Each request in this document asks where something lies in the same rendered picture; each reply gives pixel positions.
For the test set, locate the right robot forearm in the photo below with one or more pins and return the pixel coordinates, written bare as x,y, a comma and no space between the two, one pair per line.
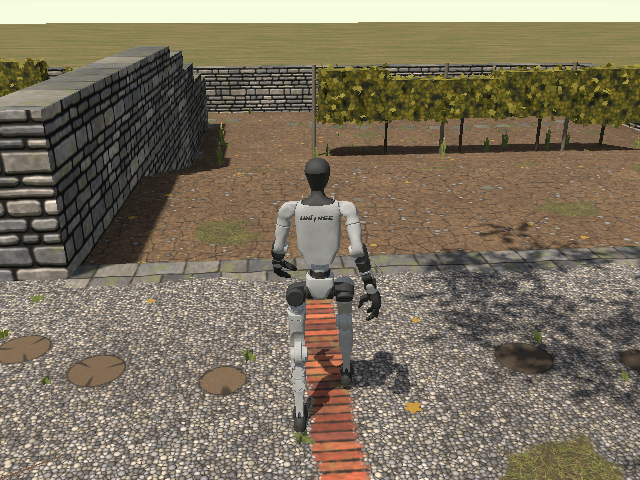
366,273

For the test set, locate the right robot foot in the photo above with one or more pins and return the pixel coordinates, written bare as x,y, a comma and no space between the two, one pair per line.
346,377

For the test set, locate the humanoid robot head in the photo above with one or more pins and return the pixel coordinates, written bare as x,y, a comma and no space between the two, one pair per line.
317,171

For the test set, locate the robot left upper arm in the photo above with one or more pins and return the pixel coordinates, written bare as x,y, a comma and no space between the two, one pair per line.
286,212

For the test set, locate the robot right upper arm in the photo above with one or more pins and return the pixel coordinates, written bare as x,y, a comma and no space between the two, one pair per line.
350,211

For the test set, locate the left robot hand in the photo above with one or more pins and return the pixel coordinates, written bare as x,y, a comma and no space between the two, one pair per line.
281,273

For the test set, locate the right robot hand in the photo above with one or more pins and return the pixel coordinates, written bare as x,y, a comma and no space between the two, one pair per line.
376,304

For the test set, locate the left robot forearm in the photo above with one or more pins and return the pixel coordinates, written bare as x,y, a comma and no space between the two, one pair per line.
277,259

